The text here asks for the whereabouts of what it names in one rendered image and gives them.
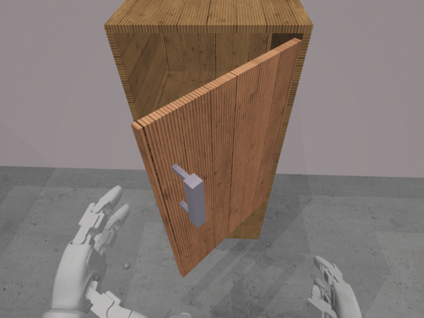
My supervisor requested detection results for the cupboard door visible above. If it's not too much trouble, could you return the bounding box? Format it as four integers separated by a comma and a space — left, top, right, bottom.
131, 38, 302, 278

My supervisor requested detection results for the robot right hand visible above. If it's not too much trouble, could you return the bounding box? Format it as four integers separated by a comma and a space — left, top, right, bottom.
308, 256, 362, 318

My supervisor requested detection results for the robot left hand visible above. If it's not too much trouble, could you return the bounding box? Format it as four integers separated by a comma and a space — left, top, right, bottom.
51, 185, 148, 318

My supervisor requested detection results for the handle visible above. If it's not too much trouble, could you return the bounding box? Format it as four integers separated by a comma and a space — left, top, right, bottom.
172, 164, 206, 228

